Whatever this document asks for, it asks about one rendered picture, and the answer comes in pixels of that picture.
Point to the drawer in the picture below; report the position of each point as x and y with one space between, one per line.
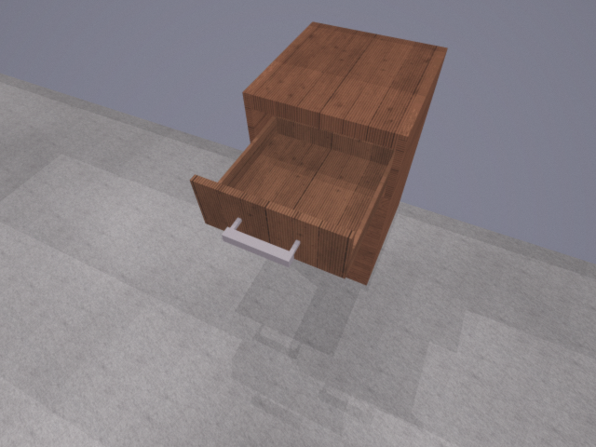
296 181

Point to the cabinet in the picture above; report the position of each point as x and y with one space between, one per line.
371 87

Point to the handle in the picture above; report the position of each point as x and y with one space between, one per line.
257 246

